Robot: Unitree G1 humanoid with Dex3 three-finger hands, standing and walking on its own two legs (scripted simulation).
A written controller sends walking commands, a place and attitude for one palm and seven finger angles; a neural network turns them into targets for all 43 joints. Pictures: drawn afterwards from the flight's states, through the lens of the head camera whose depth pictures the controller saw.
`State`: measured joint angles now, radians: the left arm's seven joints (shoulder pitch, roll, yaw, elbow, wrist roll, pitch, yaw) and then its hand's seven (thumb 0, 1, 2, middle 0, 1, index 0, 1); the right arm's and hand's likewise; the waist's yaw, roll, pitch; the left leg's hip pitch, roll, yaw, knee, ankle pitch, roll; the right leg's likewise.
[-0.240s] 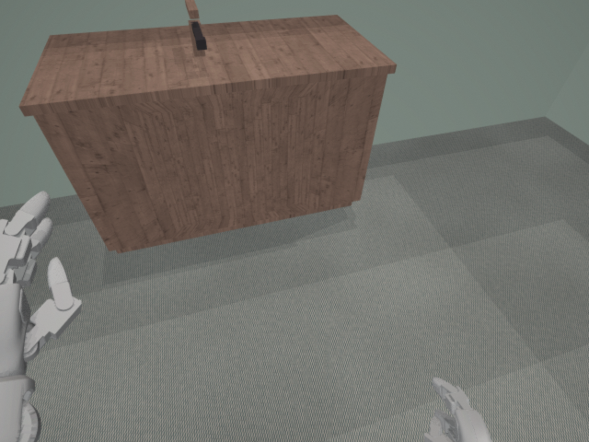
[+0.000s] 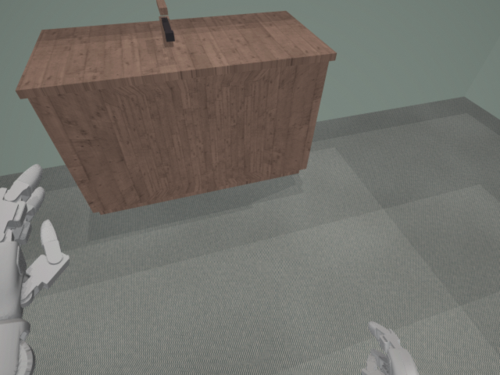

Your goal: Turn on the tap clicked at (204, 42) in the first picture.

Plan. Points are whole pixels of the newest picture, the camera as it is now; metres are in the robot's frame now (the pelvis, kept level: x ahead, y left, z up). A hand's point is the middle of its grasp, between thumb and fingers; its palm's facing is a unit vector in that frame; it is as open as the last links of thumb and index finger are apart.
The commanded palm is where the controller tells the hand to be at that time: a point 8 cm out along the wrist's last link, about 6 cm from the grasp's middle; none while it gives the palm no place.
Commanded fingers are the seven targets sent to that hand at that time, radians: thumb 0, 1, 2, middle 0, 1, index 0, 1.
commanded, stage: stand and wait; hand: left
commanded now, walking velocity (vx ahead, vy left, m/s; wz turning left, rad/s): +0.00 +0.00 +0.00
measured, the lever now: (169, 36) +1.12 +0.35 +0.07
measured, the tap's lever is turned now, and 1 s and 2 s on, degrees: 0 0 0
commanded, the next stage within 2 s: look at it before walking up in 0.02 s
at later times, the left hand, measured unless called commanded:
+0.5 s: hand (66, 246) +0.23 +0.25 +0.16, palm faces +0.44 -0.82 -0.36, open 7.4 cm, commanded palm +0.18 +0.28 +0.18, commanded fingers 0.00 0.90 0.90 -0.20 -0.30 -0.20 -0.30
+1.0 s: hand (130, 154) +0.39 +0.22 +0.17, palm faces +0.35 -0.79 -0.50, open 7.4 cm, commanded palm +0.33 +0.26 +0.18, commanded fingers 0.00 0.90 0.90 -0.20 -0.30 -0.20 -0.30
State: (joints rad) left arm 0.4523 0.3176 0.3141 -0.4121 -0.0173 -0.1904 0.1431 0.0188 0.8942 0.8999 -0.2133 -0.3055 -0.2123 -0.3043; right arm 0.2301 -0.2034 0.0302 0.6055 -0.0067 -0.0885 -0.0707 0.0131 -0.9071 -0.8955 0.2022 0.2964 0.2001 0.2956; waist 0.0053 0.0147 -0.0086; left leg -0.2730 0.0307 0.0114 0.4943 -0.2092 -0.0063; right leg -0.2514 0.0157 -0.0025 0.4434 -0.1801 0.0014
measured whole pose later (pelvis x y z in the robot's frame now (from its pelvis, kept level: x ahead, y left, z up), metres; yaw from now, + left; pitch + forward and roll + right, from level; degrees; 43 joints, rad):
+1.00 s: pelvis +0.17 -0.02 -0.01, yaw +1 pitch +0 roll -2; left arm 0.51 0.41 0.39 -0.52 -0.01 -0.23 0.13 0.02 0.89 0.90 -0.21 -0.31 -0.21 -0.30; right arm 0.28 -0.14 0.03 0.62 -0.02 -0.10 -0.05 0.01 -0.90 -0.90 0.20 0.30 0.20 0.30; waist -0.04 0.05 0.04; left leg -0.02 0.11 0.05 0.50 -0.47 -0.04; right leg -0.51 -0.02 -0.21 0.69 -0.24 0.00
